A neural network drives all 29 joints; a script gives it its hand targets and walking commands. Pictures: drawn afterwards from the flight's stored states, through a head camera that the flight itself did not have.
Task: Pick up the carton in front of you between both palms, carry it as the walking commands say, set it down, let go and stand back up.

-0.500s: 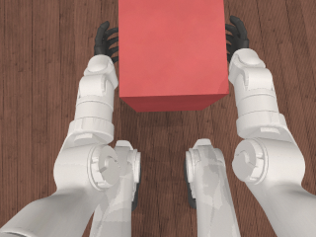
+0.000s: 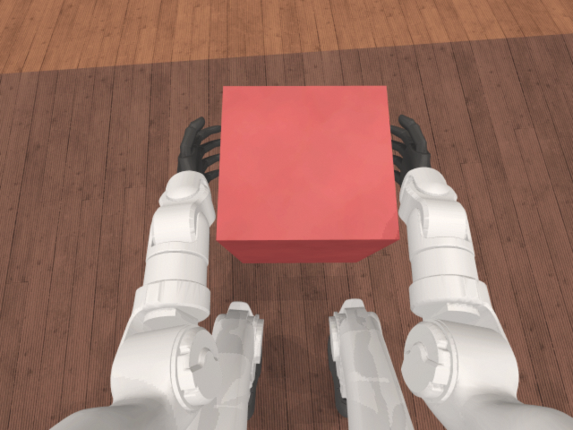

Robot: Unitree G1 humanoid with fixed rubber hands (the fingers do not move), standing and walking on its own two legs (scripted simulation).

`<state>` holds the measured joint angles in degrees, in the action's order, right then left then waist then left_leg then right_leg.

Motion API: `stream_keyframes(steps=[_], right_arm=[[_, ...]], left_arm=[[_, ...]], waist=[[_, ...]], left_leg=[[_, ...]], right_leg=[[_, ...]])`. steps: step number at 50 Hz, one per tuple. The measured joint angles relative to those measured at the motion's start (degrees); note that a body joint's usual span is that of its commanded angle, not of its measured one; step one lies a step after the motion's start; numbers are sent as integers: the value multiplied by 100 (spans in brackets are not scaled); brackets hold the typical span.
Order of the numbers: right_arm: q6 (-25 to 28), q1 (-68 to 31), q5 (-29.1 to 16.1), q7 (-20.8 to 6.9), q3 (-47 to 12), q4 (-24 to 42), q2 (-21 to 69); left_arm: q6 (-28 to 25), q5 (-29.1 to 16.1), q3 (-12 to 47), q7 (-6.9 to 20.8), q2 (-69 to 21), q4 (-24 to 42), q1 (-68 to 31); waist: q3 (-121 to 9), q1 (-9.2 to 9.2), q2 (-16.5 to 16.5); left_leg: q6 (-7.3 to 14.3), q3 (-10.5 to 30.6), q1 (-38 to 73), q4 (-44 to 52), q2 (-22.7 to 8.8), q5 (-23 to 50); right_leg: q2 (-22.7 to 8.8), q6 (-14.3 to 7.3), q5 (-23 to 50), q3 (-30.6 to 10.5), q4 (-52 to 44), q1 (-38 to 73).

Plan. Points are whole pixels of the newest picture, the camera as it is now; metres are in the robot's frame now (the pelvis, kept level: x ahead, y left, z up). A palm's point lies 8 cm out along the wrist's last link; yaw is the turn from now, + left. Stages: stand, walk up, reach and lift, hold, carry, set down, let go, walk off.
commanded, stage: reach and lift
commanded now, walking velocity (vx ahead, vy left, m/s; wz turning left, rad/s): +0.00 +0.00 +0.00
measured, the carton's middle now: (301, 190) +0.46 -0.01 -0.11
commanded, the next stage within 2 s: hold in 1.94 s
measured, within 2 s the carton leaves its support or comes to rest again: neither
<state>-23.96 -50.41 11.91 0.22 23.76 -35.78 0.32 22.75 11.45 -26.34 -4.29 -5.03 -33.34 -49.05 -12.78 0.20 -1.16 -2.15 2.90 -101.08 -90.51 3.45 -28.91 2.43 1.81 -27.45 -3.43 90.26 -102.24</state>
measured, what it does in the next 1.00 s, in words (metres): rises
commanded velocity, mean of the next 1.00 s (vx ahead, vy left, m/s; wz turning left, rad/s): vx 0.00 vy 0.00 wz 0.00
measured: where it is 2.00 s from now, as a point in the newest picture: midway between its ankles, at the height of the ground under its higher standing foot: (295, 389)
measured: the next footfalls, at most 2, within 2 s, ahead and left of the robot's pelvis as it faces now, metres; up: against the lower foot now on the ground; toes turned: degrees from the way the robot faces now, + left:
none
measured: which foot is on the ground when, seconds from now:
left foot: down 0.00-1.00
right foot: down 0.00-1.00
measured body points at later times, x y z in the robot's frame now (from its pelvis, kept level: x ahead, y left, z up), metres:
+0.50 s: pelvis +0.05 +0.00 +0.14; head +0.15 -0.01 +0.58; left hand +0.42 +0.14 +0.11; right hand +0.42 -0.16 +0.11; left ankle +0.09 +0.13 -0.52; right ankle +0.09 -0.13 -0.52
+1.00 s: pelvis +0.07 +0.00 +0.22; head +0.04 +0.00 +0.67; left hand +0.38 +0.15 +0.24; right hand +0.38 -0.15 +0.24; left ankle +0.09 +0.13 -0.52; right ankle +0.10 -0.13 -0.52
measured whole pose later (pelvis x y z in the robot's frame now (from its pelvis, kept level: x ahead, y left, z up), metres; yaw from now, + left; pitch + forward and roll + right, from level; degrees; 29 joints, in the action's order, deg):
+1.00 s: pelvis +0.07 +0.00 +0.22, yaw -1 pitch -2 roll +0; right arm -34.6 -16.7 15.9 -0.5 16.3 -21.9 9.1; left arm 33.6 15.8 -16.6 0.3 -9.2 -22.6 -17.0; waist -3.0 0.2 -0.3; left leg -0.4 4.2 -12.4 -27.8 1.1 -13.8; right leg 0.8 0.7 -12.6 -3.6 27.2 -13.1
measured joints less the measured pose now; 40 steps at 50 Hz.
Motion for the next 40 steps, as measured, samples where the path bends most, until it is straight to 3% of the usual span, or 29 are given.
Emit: stream_keyframes(steps=[24,40], right_arm=[[174,2056,120,45,-265,404,604],[-397,3290,167,8,-651,1172,844]], left_arm=[[-175,136,398,213,-318,196,1961],[425,178,891,321,-433,908,3159]], waist=[[137,-3,40],[628,12,60]], left_leg=[[97,91,4059,2932,-120,490],[158,121,7387,5331,-197,1170]], right_leg=[[-62,-89,473,16,-2949,4087],[-134,-103,1147,-9,-5362,7432]])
